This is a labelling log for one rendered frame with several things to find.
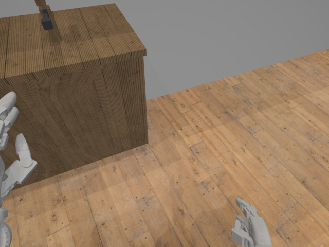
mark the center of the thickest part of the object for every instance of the left robot forearm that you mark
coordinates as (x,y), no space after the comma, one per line
(5,230)

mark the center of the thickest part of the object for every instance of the left robot hand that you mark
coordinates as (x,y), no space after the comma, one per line
(19,171)

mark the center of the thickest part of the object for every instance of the tap lever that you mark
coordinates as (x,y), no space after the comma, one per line
(46,22)

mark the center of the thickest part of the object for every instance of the counter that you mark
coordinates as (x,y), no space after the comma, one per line
(80,87)

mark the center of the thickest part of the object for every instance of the right robot hand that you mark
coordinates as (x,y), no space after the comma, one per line
(254,231)

